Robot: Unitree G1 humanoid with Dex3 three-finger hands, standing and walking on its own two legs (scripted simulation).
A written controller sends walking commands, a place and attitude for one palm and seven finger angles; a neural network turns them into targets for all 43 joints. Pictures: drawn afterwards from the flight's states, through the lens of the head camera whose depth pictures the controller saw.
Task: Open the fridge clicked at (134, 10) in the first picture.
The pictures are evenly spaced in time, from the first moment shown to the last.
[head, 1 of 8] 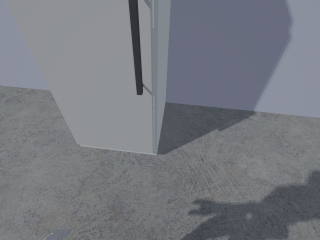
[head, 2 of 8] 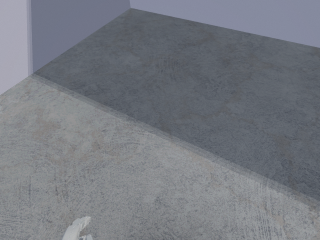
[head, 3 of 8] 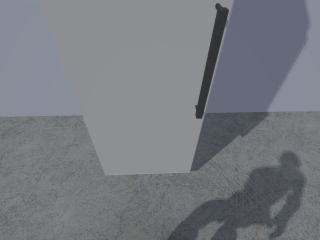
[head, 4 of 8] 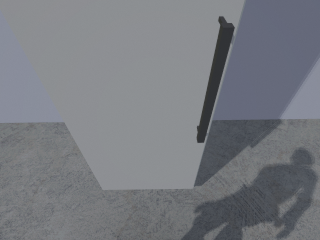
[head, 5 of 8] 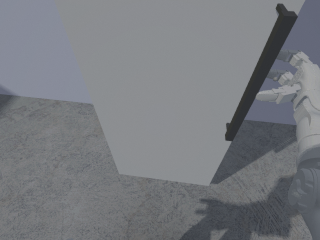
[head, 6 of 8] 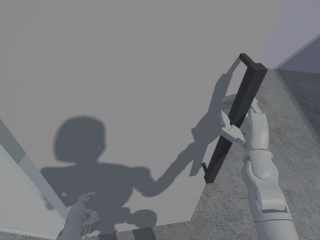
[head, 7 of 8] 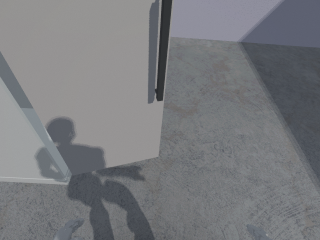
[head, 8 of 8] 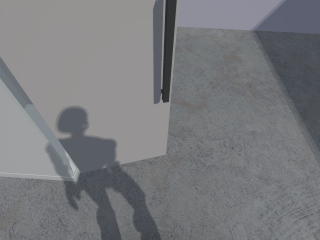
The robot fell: no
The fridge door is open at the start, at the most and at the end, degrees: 0 77 72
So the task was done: yes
